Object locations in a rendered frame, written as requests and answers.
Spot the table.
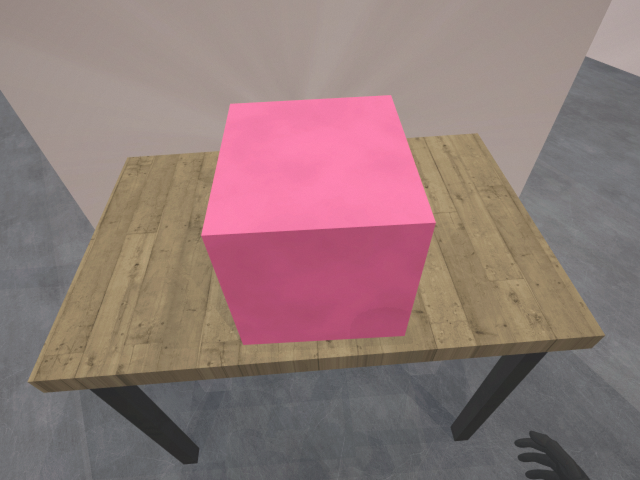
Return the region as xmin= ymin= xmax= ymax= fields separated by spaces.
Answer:
xmin=28 ymin=133 xmax=605 ymax=464

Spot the carton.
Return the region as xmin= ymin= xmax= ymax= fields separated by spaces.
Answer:
xmin=201 ymin=95 xmax=436 ymax=345

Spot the right robot hand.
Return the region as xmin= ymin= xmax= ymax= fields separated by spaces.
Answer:
xmin=514 ymin=431 xmax=590 ymax=480

